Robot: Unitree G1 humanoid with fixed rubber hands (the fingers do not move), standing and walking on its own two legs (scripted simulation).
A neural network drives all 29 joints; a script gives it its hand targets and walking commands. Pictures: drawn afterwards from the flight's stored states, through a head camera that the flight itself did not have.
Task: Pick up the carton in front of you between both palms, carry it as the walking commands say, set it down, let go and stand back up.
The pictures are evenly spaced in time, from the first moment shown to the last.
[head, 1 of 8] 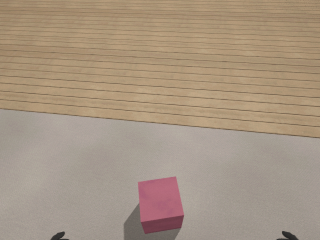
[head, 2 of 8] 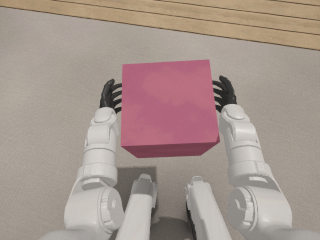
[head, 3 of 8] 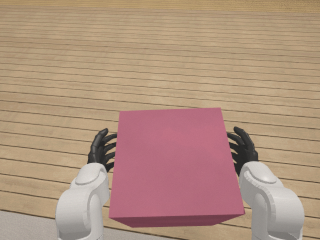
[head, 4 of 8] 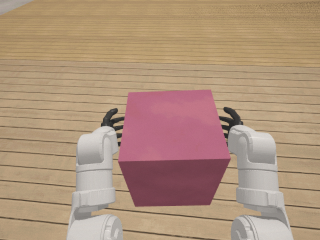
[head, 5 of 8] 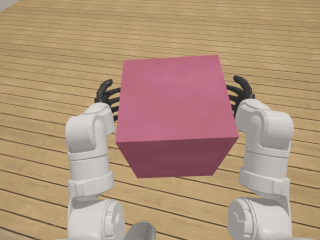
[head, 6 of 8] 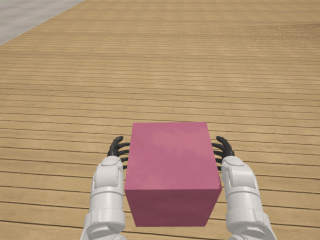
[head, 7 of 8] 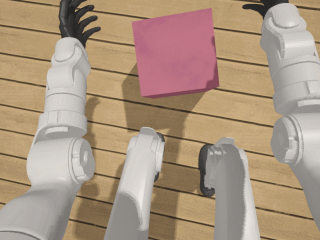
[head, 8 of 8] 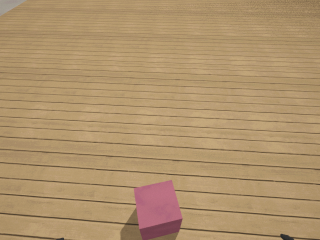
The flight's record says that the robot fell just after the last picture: no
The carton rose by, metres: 1.03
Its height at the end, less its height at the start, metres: +0.29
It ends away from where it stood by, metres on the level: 4.97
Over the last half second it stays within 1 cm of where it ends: yes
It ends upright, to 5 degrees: yes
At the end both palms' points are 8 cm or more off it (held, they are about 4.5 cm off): yes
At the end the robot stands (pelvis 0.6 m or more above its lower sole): yes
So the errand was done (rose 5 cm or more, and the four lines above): yes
